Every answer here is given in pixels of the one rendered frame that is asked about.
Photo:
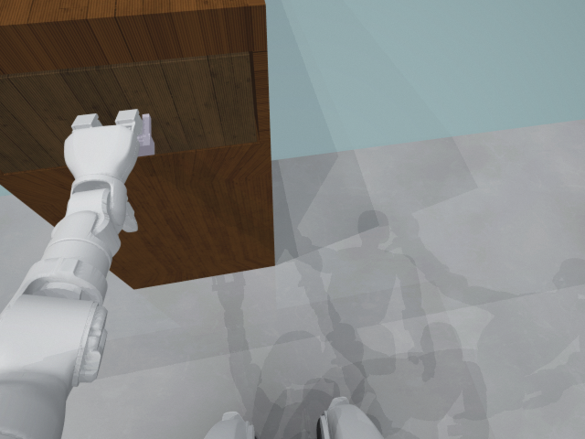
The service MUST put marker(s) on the handle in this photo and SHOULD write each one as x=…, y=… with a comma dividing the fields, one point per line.
x=145, y=139

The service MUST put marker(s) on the cabinet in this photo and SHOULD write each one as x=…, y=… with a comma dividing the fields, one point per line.
x=200, y=213

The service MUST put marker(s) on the left robot upper arm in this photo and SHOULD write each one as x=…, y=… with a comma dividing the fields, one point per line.
x=48, y=345

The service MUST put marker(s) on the robot left shin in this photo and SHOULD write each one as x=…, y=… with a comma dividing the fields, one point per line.
x=231, y=415

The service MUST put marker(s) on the robot left hand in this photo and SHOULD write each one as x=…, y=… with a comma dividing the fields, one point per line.
x=110, y=150

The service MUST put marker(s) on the left robot forearm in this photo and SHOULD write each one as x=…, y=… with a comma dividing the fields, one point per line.
x=79, y=255

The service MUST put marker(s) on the robot left thigh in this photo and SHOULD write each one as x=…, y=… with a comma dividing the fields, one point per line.
x=231, y=429

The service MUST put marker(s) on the drawer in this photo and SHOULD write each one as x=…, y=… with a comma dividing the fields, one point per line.
x=194, y=103

